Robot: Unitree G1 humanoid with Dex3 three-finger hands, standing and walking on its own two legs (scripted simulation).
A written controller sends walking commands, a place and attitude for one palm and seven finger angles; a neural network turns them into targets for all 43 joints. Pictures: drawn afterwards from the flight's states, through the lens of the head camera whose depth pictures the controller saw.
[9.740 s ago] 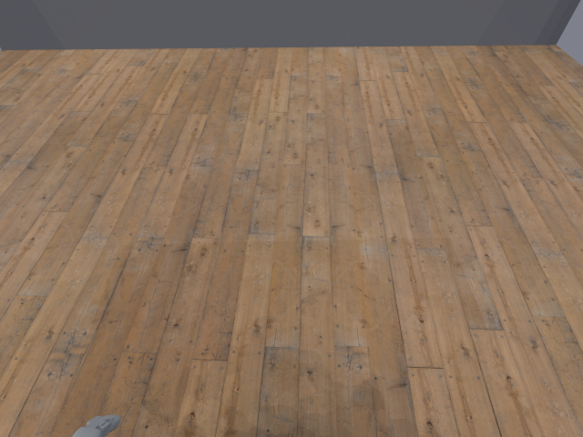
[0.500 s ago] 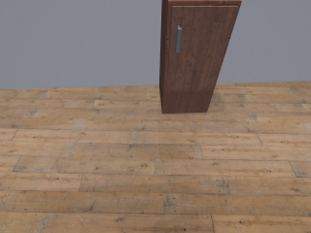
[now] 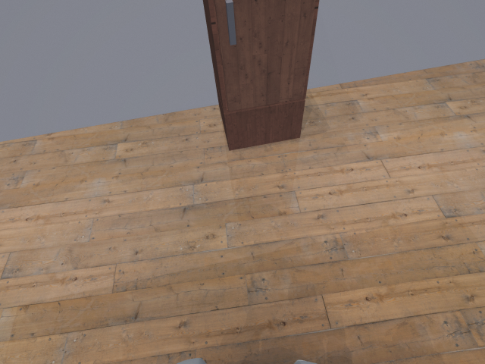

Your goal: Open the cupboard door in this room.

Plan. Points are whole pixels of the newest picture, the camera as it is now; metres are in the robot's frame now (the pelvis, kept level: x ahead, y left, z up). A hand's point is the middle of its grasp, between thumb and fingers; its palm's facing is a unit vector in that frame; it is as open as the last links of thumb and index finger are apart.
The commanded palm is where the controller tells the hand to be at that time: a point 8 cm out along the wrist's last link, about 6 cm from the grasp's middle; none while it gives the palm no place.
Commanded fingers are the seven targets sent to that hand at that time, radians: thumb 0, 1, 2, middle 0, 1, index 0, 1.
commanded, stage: walk to a spot facing it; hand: left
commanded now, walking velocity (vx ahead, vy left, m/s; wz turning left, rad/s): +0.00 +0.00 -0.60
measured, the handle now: (230, 20) +1.17 +0.14 -0.03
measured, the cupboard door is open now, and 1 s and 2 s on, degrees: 0 0 0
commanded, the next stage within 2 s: none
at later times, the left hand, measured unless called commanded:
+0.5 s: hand out of the picture +0.11 +0.24 -0.15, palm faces -0.14 -0.97 -0.21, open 7.4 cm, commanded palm none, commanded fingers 0.00 0.90 0.90 -0.20 -0.30 -0.20 -0.30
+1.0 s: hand (238, 214) +0.45 +0.06 -0.16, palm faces -0.63 -0.76 -0.12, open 7.4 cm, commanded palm none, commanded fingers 0.00 0.90 0.90 -0.20 -0.30 -0.20 -0.30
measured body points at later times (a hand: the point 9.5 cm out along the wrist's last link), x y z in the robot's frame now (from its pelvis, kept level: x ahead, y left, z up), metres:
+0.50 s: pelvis +0.06 +0.04 +0.02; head +0.11 +0.05 +0.47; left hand +0.12 +0.29 -0.13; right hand +0.16 -0.24 -0.09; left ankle +0.10 +0.15 -0.71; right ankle +0.01 -0.08 -0.72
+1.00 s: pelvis +0.23 +0.01 +0.01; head +0.29 +0.00 +0.45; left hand +0.49 +0.10 -0.14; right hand -0.01 -0.09 -0.11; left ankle +0.11 +0.15 -0.71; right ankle +0.25 -0.12 -0.69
